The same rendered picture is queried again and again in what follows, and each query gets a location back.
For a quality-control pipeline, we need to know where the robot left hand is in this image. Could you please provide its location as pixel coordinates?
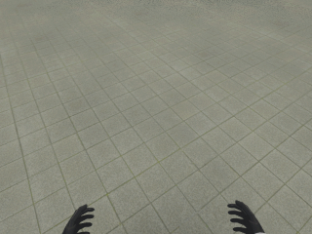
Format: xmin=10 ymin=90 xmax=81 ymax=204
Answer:
xmin=62 ymin=204 xmax=95 ymax=234

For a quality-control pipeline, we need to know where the robot right hand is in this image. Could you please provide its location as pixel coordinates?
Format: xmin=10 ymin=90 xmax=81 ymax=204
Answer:
xmin=227 ymin=200 xmax=265 ymax=234

